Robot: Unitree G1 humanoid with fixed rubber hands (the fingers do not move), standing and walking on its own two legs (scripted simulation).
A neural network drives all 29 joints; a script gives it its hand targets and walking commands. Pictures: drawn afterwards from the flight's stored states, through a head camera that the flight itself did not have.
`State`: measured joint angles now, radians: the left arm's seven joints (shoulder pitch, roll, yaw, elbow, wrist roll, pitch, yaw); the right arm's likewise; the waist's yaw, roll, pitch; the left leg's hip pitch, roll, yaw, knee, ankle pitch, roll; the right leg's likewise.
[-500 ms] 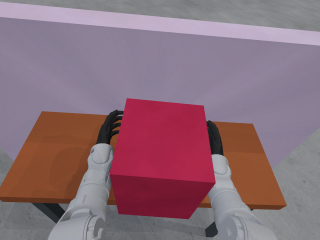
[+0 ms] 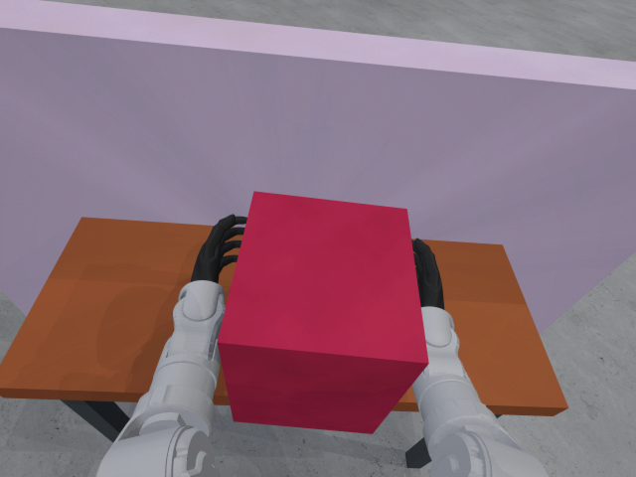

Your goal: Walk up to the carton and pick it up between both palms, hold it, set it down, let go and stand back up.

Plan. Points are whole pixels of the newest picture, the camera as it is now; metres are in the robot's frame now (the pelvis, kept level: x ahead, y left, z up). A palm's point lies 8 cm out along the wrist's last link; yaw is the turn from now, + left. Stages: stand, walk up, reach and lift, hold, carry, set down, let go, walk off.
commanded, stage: reach and lift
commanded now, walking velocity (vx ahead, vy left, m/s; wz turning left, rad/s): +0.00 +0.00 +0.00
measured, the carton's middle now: (316, 319) +0.34 +0.00 +0.00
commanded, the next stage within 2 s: none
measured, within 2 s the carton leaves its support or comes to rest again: leaves its support in 0.74 s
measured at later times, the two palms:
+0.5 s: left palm (210, 272) +0.38 +0.14 +0.04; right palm (426, 298) +0.36 -0.15 +0.04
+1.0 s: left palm (215, 253) +0.39 +0.13 +0.08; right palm (436, 287) +0.36 -0.15 +0.06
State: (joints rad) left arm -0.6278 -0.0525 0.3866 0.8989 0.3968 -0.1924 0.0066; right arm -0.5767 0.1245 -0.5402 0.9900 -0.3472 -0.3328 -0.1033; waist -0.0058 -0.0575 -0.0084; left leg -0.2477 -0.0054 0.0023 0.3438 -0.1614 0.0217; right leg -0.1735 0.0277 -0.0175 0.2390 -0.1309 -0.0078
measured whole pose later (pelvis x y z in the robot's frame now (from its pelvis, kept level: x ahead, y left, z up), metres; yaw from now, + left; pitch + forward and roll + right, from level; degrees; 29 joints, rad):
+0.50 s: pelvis +0.00 +0.00 +0.00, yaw +0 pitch +6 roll -1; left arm -0.64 -0.05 0.38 0.90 0.40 -0.18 0.01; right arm -0.58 0.12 -0.52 1.00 -0.32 -0.34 -0.12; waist -0.01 -0.06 -0.03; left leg -0.28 0.00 0.00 0.33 -0.14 0.02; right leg -0.21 0.03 -0.02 0.22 -0.11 -0.01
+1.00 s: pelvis +0.00 +0.00 +0.00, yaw +0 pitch +4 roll -1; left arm -0.63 -0.04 0.26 0.80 0.28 -0.08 0.05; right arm -0.54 0.05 -0.28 0.90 -0.09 -0.27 -0.17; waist -0.01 -0.04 -0.04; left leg -0.24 0.00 -0.01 0.32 -0.14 0.02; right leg -0.16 0.03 -0.03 0.20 -0.11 -0.01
